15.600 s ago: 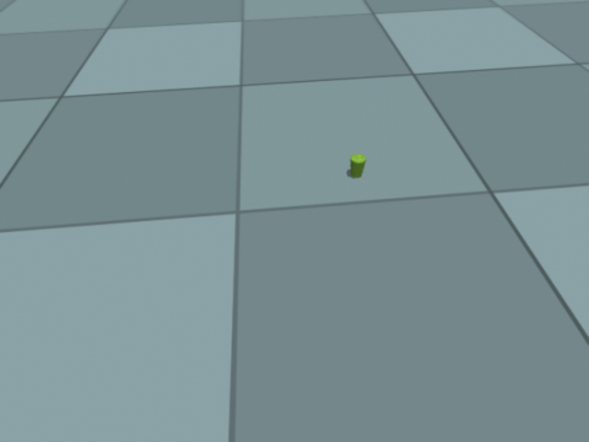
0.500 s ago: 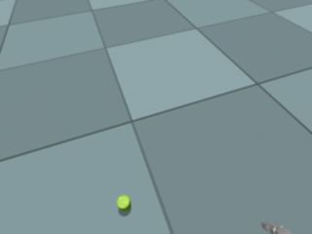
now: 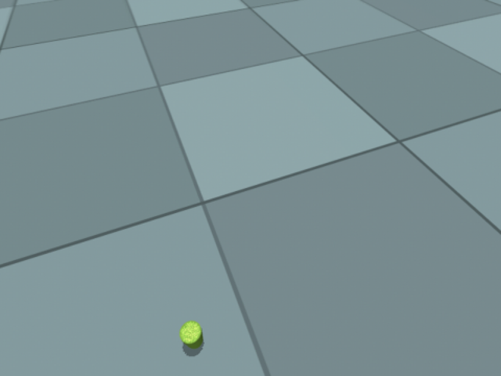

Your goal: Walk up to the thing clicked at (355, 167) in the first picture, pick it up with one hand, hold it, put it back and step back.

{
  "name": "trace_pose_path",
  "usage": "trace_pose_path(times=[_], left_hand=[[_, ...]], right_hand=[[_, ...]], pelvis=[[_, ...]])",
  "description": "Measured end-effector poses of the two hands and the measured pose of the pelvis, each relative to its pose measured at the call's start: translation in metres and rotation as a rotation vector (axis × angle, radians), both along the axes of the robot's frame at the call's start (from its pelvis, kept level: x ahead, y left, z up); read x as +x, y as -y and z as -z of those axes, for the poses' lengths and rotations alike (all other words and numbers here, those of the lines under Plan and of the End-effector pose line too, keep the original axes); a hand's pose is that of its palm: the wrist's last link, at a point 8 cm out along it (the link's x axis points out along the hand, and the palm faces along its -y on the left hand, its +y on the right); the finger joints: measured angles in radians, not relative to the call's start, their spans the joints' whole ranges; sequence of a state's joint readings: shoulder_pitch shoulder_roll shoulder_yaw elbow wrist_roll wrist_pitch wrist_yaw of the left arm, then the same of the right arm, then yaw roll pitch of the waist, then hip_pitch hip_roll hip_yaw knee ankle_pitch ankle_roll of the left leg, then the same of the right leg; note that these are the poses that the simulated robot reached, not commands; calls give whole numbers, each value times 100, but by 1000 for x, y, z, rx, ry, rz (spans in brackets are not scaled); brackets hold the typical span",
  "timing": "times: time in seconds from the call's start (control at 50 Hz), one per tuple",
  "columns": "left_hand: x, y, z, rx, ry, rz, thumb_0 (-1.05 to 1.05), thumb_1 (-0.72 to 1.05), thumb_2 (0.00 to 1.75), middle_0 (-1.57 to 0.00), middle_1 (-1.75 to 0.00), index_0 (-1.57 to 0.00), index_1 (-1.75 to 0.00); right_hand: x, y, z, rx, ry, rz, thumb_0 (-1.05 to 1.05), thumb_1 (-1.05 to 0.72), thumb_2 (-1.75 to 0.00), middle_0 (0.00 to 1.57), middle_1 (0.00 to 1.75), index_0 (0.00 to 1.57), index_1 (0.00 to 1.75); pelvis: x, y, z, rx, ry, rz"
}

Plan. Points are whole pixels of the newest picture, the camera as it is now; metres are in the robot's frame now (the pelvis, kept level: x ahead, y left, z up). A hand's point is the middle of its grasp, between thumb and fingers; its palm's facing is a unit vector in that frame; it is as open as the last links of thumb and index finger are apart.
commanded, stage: walk up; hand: left
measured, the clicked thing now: (192, 336) +0.41 +0.25 -0.72
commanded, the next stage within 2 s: none
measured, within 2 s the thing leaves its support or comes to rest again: neither
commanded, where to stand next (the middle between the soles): +0.03 +0.00 m, yaw +0 degrees
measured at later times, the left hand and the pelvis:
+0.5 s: hand out of the picture +0.10 +0.26 -0.15, palm faces -0.03 -0.93 -0.36, open 7.4 cm; pelvis +0.01 +0.00 +0.00, yaw +0 degrees
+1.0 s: hand out of the picture +0.05 +0.35 -0.17, palm faces -0.01 -0.91 -0.42, open 7.4 cm; pelvis -0.03 +0.06 -0.02, yaw +1 degrees
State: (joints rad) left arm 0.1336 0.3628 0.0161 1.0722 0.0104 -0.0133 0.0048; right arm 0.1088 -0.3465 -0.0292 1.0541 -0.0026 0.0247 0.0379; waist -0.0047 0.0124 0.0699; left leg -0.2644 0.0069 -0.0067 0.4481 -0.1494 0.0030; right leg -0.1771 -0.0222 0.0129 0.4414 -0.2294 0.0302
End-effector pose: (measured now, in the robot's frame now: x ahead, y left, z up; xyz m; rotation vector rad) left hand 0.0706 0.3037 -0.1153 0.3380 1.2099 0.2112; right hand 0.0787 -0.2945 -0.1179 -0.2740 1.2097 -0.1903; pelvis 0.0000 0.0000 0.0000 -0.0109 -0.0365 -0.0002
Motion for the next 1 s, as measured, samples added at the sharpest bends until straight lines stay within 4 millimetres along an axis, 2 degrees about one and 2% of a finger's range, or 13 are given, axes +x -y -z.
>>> trace_pose_path(times=[0.22,0.42,0.6,0.72,0.82,0.92,1.0], left_hand=[[12,3,-7,17,20,3,0,90,89,-20,-30,-20,-30],[24,4,-3,1,29,15,0,90,89,-20,-30,-20,-30],[23,2,-1,6,23,7,0,90,89,-20,-30,-20,-30],[3,-18,0,78,16,-8,0,90,89,-21,-30,-21,-30],[-17,-50,-3,129,-13,2,0,90,89,-21,-30,-21,-30],[-23,-87,11,119,5,21,0,90,89,-20,-30,-21,-30],[-24,-91,17,57,10,-4,0,91,89,-20,-30,-20,-30]], right_hand=[[16,7,1,4,24,-7,0,-90,-90,20,30,20,30],[9,9,-2,-15,-3,5,0,-90,-90,20,30,20,30],[7,8,-1,-12,-13,2,0,-90,-90,20,30,20,30],[9,16,10,-27,0,-14,0,-90,-90,20,30,20,30],[0,4,9,-47,0,-23,0,-90,-90,20,30,20,30],[-27,-26,14,-79,-9,-34,0,-90,-90,20,30,20,30],[-63,-50,2,-89,-31,-25,0,-90,-90,20,30,20,30]], pelvis=[[4,4,-1,2,-1,-1],[6,2,-1,5,-3,3],[4,1,1,9,-6,6],[-15,-5,13,3,9,3],[-30,-28,15,21,-18,3],[-37,-56,28,31,-27,-27],[-28,-63,21,30,6,-24]])
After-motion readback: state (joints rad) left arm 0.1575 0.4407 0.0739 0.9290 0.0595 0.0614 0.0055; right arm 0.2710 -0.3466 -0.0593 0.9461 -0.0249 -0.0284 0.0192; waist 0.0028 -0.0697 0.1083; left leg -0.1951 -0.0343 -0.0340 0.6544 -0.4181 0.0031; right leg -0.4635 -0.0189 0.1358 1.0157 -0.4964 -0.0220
